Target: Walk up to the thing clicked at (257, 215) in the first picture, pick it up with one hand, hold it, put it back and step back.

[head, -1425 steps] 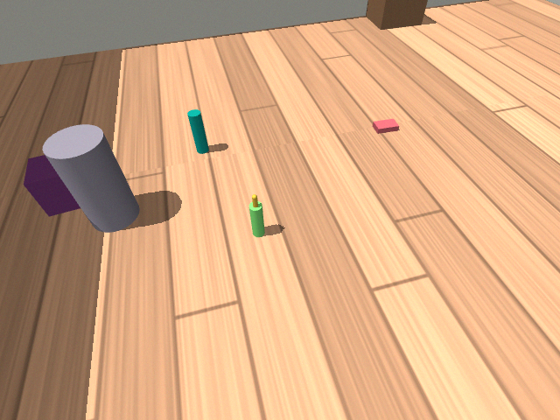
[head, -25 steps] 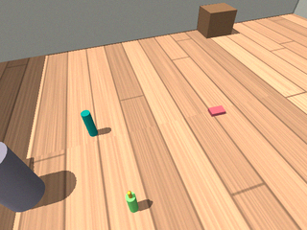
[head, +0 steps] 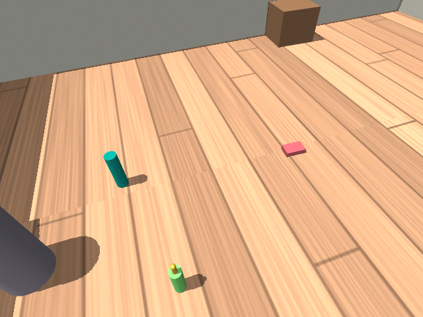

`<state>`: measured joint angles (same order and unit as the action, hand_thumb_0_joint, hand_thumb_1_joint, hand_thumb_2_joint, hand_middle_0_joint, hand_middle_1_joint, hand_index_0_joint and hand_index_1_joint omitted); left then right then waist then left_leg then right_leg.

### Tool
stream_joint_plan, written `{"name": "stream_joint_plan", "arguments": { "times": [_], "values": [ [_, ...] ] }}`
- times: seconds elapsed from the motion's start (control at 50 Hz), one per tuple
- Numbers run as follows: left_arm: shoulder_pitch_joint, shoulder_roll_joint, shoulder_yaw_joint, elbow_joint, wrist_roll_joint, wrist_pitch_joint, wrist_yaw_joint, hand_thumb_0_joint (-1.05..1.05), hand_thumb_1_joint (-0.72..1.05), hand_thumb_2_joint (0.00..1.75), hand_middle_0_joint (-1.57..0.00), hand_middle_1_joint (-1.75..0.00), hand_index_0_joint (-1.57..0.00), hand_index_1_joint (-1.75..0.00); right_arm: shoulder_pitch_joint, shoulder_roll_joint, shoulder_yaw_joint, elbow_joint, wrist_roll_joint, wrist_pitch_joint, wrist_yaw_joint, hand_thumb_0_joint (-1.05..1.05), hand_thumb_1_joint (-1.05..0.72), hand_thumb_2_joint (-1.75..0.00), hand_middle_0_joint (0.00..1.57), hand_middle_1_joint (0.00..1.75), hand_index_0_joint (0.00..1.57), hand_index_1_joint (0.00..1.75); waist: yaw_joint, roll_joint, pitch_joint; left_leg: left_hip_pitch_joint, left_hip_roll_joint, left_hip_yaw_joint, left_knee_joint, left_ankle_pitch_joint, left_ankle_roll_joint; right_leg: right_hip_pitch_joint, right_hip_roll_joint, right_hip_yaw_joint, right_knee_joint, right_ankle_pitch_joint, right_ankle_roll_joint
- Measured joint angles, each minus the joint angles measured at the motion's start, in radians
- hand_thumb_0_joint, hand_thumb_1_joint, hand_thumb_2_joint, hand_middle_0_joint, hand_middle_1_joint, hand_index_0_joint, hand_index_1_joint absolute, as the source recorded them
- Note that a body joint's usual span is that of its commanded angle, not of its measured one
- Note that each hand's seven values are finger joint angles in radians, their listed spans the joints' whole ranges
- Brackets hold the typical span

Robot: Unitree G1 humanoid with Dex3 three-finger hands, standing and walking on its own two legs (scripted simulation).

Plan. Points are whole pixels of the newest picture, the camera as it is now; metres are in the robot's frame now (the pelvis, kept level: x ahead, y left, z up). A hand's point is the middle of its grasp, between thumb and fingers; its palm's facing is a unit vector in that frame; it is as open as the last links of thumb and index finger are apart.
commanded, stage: stand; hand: left
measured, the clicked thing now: (176, 276) +0.44 +0.19 -0.66
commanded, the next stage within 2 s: step back in 0.78 s
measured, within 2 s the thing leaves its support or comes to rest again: neither
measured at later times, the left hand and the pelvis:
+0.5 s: hand out of the picture +0.11 +0.24 -0.15, palm faces -0.02 -0.94 -0.34, open 7.4 cm; pelvis +0.02 +0.00 +0.00, yaw +0 degrees
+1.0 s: hand out of the picture +0.10 +0.27 -0.16, palm faces -0.06 -0.92 -0.38, open 7.4 cm; pelvis -0.01 +0.01 -0.01, yaw -2 degrees
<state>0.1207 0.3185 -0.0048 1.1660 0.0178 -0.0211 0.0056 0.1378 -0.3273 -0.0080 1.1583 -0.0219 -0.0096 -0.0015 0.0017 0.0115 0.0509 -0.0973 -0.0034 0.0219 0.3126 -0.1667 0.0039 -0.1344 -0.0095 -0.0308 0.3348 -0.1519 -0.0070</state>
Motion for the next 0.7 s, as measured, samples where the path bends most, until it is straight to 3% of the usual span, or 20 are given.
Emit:
{"name": "stream_joint_plan", "arguments": {
  "times": [0.7],
  "values": [
    [-0.034, 0.007, 0.009, -0.010, -0.007, 0.002, -0.003, 0.00, 0.90, 0.90, -0.20, -0.30, -0.21, -0.30, -0.035, -0.009, 0.000, -0.004, 0.003, -0.008, -0.005, 0.00, -0.91, -0.90, 0.21, 0.30, 0.20, 0.30, -0.001, -0.001, -0.005, 0.036, 0.010, 0.008, -0.040, -0.015, -0.008, 0.028, 0.011, 0.008, -0.031, -0.016, -0.005]
  ]
}}
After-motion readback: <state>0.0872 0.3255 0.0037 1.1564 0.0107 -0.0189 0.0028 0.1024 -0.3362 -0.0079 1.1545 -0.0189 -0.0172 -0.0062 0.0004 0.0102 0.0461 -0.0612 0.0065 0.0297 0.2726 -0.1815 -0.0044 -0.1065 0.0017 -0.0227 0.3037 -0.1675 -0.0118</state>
